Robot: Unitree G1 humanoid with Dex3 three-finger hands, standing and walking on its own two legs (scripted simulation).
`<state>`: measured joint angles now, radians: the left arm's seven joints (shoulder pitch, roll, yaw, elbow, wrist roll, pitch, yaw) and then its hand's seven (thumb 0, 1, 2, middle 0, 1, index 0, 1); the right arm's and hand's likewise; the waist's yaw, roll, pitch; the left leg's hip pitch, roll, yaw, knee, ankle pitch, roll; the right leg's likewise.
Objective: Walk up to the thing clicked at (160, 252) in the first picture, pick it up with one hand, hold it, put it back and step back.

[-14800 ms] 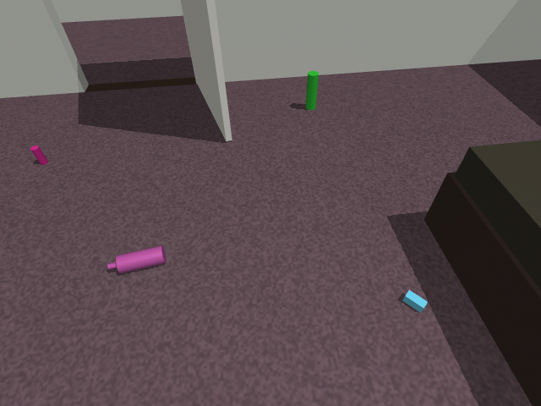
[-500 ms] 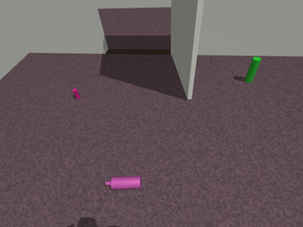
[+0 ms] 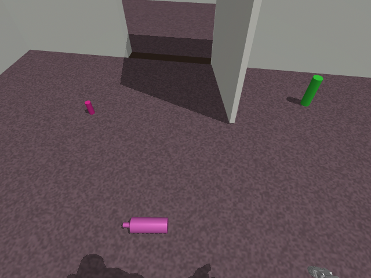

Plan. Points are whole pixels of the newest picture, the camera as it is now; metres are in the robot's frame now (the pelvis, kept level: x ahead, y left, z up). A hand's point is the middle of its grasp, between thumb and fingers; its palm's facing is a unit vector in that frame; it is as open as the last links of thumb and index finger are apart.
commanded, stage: walk up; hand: left
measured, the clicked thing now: (145, 225) +0.49 +0.25 -0.72
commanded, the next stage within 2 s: none
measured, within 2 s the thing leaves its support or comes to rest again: neither
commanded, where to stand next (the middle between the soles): +0.10 -0.02 m, yaw -2 degrees
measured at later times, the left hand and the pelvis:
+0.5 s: hand out of the picture +0.08 +0.26 -0.14, palm faces -0.03 -0.95 -0.32, open 7.4 cm; pelvis +0.00 +0.01 +0.02, yaw +0 degrees
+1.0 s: hand out of the picture +0.08 +0.26 -0.14, palm faces -0.03 -0.93 -0.36, open 7.4 cm; pelvis +0.02 +0.00 +0.01, yaw +0 degrees
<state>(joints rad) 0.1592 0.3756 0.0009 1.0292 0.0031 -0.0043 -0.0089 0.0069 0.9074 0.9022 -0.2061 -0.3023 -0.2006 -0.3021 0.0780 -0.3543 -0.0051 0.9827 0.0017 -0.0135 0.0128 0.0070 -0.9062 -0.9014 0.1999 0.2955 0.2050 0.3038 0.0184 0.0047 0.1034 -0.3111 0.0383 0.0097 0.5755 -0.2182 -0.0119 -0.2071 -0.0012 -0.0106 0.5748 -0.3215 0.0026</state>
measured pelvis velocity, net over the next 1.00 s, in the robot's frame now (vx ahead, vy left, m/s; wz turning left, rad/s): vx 0.02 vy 0.00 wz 0.00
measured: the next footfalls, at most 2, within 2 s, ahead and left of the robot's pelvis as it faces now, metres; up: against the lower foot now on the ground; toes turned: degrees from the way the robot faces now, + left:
left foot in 1.28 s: +0.23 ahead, +0.13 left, +0.00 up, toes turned +1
right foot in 1.62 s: +0.10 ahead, -0.12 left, +0.00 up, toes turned -2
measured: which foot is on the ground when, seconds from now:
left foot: down 0.00-1.00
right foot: down 0.00-1.00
